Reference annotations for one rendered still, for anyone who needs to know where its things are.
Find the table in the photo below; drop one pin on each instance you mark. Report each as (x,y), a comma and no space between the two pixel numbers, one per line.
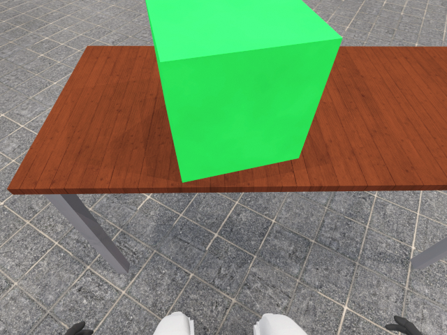
(380,125)

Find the robot left hand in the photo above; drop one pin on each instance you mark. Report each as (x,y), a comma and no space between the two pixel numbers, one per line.
(77,329)

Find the carton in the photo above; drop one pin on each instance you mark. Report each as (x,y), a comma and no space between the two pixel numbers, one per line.
(241,79)

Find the right robot thigh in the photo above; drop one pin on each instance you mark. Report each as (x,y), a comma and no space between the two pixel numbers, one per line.
(277,324)

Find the left robot thigh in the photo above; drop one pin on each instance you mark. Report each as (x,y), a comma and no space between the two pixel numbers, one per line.
(175,324)

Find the robot right hand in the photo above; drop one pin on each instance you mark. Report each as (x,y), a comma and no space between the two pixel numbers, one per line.
(403,326)

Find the robot thigh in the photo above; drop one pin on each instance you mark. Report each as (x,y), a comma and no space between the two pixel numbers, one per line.
(277,324)
(175,324)

